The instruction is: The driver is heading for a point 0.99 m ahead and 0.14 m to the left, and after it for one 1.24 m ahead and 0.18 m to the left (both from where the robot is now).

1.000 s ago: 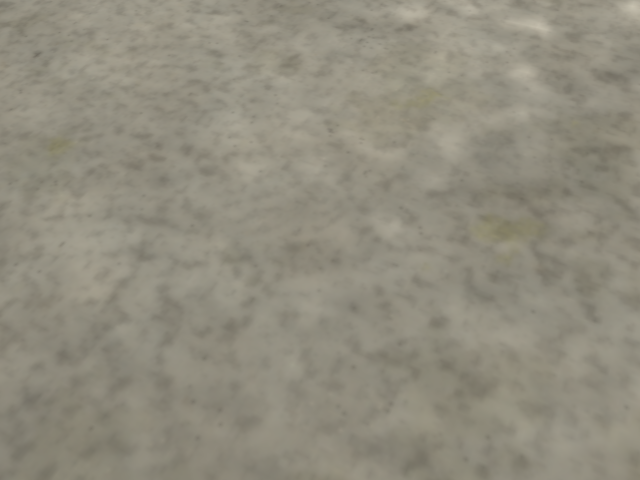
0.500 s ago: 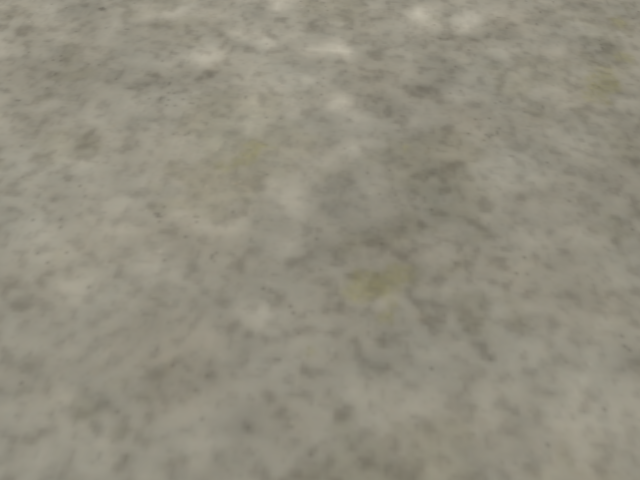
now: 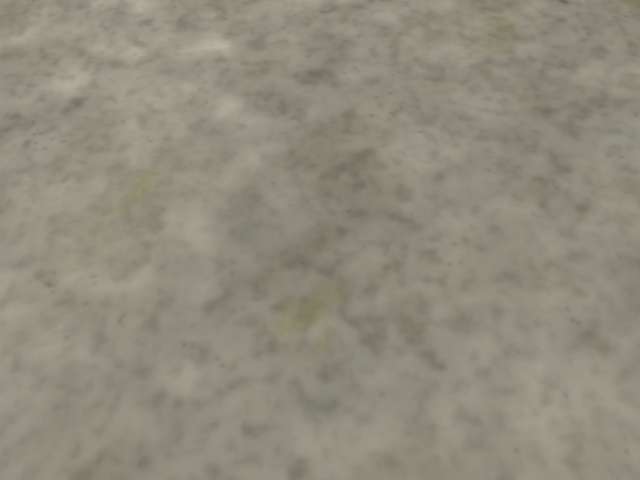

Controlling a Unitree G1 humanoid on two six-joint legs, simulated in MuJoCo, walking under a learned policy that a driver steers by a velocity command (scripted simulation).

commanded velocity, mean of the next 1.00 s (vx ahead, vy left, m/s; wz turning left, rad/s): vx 0.08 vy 0.00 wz -0.09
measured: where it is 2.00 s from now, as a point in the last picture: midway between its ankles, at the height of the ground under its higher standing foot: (343, 370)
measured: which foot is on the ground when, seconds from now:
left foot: up 0.00-0.16, down 0.18-0.98, up 1.00-1.00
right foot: down 0.00-1.00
